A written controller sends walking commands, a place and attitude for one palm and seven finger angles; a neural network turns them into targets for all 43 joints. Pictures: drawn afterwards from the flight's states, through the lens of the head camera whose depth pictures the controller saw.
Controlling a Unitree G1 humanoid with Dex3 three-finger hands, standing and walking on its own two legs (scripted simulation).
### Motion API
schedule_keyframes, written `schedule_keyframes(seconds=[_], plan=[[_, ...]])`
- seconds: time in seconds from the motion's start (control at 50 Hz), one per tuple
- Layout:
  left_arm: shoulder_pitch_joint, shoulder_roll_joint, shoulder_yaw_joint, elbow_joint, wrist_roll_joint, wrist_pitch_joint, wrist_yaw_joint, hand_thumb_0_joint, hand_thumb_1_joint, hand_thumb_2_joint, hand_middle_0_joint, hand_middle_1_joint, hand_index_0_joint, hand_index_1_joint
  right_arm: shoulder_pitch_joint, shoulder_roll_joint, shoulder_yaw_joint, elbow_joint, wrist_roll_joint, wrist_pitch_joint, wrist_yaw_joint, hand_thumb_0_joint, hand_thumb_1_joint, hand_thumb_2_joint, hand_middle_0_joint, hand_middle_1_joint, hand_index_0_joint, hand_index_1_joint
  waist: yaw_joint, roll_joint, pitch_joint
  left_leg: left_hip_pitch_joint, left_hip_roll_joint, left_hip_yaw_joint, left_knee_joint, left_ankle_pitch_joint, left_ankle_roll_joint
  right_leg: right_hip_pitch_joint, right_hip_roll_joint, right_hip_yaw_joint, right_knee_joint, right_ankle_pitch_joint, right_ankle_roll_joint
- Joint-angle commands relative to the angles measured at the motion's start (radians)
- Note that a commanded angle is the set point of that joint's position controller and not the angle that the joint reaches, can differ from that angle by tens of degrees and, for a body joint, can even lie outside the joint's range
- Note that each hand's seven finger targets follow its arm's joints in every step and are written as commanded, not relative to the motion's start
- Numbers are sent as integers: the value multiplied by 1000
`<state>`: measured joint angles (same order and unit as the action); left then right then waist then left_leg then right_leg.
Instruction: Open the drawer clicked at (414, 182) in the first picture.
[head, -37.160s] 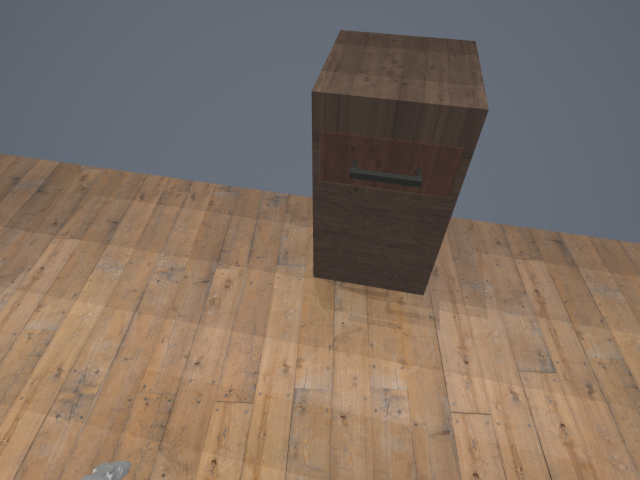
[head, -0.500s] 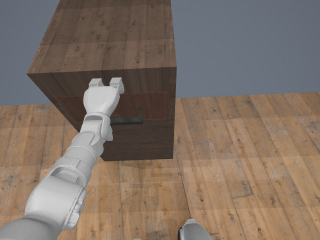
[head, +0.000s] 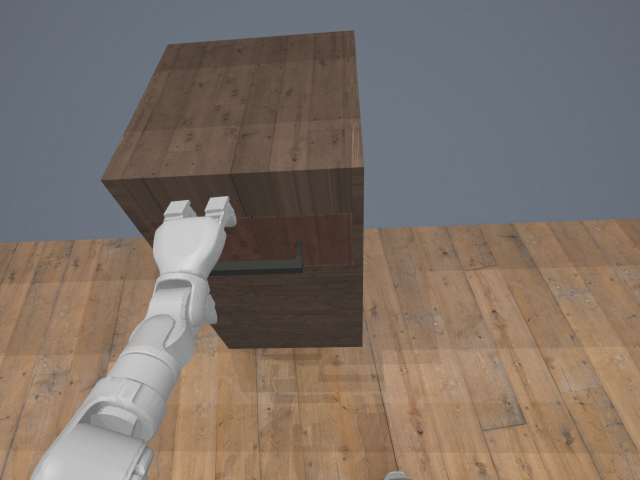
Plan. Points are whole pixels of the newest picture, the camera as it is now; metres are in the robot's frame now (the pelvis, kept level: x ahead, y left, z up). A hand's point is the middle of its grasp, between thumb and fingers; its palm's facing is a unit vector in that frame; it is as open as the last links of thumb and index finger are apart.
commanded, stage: draw the hand back to the body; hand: left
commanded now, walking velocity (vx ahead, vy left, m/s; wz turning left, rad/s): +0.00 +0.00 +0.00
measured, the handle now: (253, 258) +0.53 +0.16 -0.16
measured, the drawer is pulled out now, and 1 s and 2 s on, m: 0.00 0.00 0.00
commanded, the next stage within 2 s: step back with the hand held close in 1.30 s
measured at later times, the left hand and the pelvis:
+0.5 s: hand (147, 307) +0.29 +0.18 +0.12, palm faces +0.21 -0.91 -0.37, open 13.4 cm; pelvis +0.01 +0.00 +0.02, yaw +2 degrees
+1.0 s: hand out of the picture +0.19 +0.26 +0.19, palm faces +0.40 -0.81 -0.42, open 9.5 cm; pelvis +0.02 +0.01 +0.03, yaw +3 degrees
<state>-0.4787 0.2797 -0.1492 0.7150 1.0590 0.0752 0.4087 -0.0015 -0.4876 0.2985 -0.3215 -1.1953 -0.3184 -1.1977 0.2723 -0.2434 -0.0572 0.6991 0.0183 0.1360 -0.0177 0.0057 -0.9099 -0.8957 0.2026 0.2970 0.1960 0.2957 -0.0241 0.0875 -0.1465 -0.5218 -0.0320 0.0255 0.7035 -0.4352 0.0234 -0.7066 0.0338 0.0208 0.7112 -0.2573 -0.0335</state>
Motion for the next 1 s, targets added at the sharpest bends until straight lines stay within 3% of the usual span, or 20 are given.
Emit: schedule_keyframes(seconds=[0.0,0.12,0.22,0.28,0.3,0.32,0.34,0.36,0.38,0.42,0.44,0.46,0.48,0.52,0.58,0.62,0.72,0.84,0.92,0.98], plan=[[-258,183,38,-278,-9,13,-13,0,-500,300,-300,-1200,-300,-1200,-107,-117,-27,-155,9,-33,-23,0,-900,-900,200,300,200,300,14,-168,-275,-13,-18,10,-133,267,13,507,-15,11,-123,221,-1],[-183,215,52,-485,-11,-53,-55,0,-500,300,-300,-1200,-300,-1200,-178,-101,-14,-195,-3,-54,-38,0,-900,-900,200,300,200,300,51,-69,-265,84,-22,-4,-171,286,6,529,-18,5,-142,182,-11],[-27,225,82,-584,-17,-63,-72,0,-500,300,-300,-1200,-300,-1200,-233,-91,-5,-216,-7,-66,-27,0,-900,-900,200,300,200,300,83,-69,-209,120,-17,-15,-196,337,-7,544,-13,-5,-152,200,-18],[33,238,86,-634,-19,-41,-97,0,-500,300,-300,-1200,-300,-1200,-264,-89,3,-222,-7,-65,-22,0,-900,-900,200,300,200,300,90,-110,-163,136,-14,-7,-216,324,-10,548,-15,-4,-173,187,-11],[14,-64,61,-672,-751,-64,-164,0,-465,315,-298,-1178,-298,-1178,-171,-22,35,-287,40,-94,-27,0,-900,-900,200,300,200,300,-10,-213,-108,287,19,-24,-237,283,15,619,-1,-53,-223,176,7],[43,1,76,-748,-832,-96,-201,0,-430,330,-295,-1155,-295,-1155,-217,-40,48,-291,38,-130,-39,0,-900,-900,200,300,200,300,15,-217,-133,325,19,-35,-257,269,20,657,1,-38,-233,169,10],[67,46,96,-801,-836,-119,-214,0,-395,345,-292,-1133,-292,-1133,-236,-31,54,-300,42,-154,-44,0,-900,-900,200,300,200,300,27,-204,-114,330,15,-18,-256,258,26,653,-7,-28,-237,155,18],[168,128,224,-805,-924,-141,-218,0,-360,360,-290,-1110,-290,-1110,-236,-52,60,-291,25,-155,-69,0,-900,-900,200,300,200,300,49,-202,-103,328,19,-12,-275,290,21,690,-13,-32,-256,186,21],[176,145,246,-886,-965,-162,-233,0,-325,375,-287,-1087,-287,-1087,-247,-58,72,-293,16,-168,-78,0,-900,-900,200,300,200,300,60,-133,-106,340,15,-10,-292,334,12,713,-22,-31,-261,225,20],[237,136,268,-940,-1009,-186,-253,0,-255,405,-282,-1043,-282,-1043,-238,-55,86,-284,2,-197,-82,0,-900,-900,200,300,200,300,61,0,-25,342,19,-20,-323,362,-12,696,-28,-45,-284,230,9],[282,131,275,-966,-1025,-194,-262,0,-220,420,-280,-1020,-280,-1020,-223,-51,90,-276,-2,-206,-80,0,-900,-900,200,300,200,300,57,10,21,348,27,-23,-337,382,-20,681,-29,-47,-295,241,8],[338,127,291,-957,-1038,-198,-268,0,-185,435,-277,-997,-277,-997,-217,-50,95,-271,-8,-214,-80,0,-900,-900,200,300,200,300,62,-15,60,336,33,-26,-348,401,-26,681,-26,-60,-304,249,8],[336,141,302,-1027,-1045,-210,-276,0,-150,450,-275,-975,-275,-975,-211,-52,92,-275,-11,-223,-76,0,-900,-900,200,300,200,300,58,-20,42,348,35,-27,-355,414,-25,696,-29,-55,-310,262,7],[444,133,321,-1044,-1060,-221,-288,0,-80,480,-270,-930,-270,-930,-204,-51,92,-271,-17,-242,-74,0,-900,-900,200,300,200,300,66,3,72,347,38,-26,-365,435,-32,705,-25,-61,-326,270,4],[508,137,335,-1168,-1069,-245,-303,0,25,525,-262,-863,-262,-863,-189,-52,87,-273,-25,-267,-63,0,-900,-900,200,300,200,300,63,-20,27,370,45,-31,-368,503,-36,738,-29,-60,-322,316,4],[619,104,325,-1167,-1075,-249,-312,0,95,555,-257,-817,-257,-817,-191,-52,83,-269,-26,-284,-60,0,-900,-900,200,300,200,300,65,-28,43,379,48,-22,-368,531,-37,732,-25,-61,-333,324,7],[720,130,375,-1255,-1081,-270,-313,0,270,630,-245,-705,-245,-705,-187,-67,68,-252,-29,-309,-55,0,-900,-900,200,300,200,300,68,-67,35,375,47,-25,-367,520,-37,733,-23,-61,-339,306,11],[828,210,492,-1362,-1083,-294,-303,0,480,720,-230,-570,-230,-570,-185,-70,52,-237,-31,-333,-58,0,-900,-900,200,300,200,300,80,-41,25,359,44,-36,-364,504,-37,741,-33,-57,-330,290,11],[919,226,546,-1392,-1087,-305,-300,0,620,780,-220,-480,-220,-480,-193,-65,48,-232,-28,-353,-58,0,-900,-900,200,300,200,300,93,-9,50,351,42,-32,-360,497,-43,727,-25,-60,-342,271,12],[942,242,583,-1417,-1095,-312,-303,0,725,825,-213,-413,-213,-413,-193,-63,43,-234,-24,-358,-61,0,-900,-900,200,300,200,300,91,-37,89,328,46,-42,-368,441,-41,708,-24,-60,-344,237,11]])
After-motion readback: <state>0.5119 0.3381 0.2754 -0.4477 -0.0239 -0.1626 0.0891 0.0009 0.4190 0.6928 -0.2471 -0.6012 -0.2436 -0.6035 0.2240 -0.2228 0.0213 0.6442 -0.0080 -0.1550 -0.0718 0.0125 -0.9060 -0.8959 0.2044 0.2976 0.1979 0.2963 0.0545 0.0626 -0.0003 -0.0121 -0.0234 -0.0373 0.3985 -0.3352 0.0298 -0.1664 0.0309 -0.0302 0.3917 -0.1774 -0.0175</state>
